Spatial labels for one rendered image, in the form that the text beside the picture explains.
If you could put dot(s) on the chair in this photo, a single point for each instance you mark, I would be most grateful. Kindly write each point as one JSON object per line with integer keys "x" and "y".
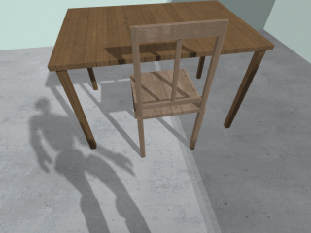
{"x": 170, "y": 93}

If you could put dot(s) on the table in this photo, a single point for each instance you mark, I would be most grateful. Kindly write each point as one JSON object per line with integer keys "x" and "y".
{"x": 100, "y": 36}

